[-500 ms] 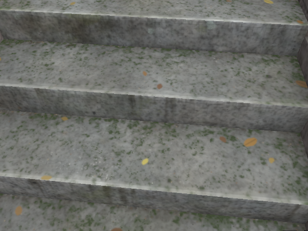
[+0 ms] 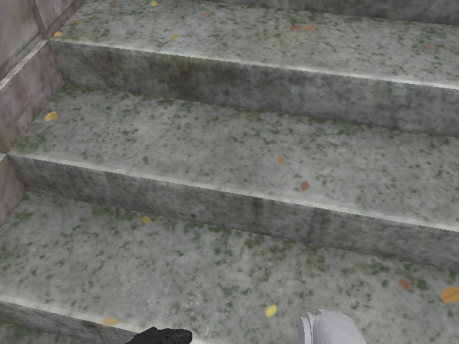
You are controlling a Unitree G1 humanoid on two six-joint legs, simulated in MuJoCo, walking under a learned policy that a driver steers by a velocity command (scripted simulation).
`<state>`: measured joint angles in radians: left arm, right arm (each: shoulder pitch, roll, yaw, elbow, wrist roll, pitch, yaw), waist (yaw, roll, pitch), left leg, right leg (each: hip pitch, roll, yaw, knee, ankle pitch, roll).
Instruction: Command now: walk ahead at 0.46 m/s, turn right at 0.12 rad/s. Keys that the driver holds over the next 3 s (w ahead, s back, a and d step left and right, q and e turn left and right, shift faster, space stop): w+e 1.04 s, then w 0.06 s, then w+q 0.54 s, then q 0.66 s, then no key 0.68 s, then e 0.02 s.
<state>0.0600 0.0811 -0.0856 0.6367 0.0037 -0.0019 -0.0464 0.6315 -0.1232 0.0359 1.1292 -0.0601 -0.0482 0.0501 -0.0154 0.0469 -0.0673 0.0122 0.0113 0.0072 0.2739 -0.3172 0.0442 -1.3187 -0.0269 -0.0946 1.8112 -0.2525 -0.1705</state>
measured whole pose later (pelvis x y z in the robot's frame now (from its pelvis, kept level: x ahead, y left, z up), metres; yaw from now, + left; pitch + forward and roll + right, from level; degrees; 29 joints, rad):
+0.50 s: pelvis +0.29 -0.02 +0.15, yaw -13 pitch +7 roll +3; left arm 0.61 0.06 -0.06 1.11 0.06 -0.10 -0.10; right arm -0.07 -0.10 0.08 0.74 -0.07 0.00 0.03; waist 0.11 -0.05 -0.15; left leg -1.29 0.07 0.08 1.58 -0.29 0.09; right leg -0.17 0.08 0.22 0.45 -0.38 -0.09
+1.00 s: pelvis +0.57 -0.07 +0.29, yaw -32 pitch +5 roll +2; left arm -0.03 0.12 -0.05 0.88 0.00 -0.04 -0.09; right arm 0.56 -0.07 0.07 1.21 -0.16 -0.07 0.03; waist -0.06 -0.02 -0.12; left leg -0.05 0.00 0.33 0.37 -0.40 0.02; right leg -1.44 -0.03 0.08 2.03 -0.08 -0.27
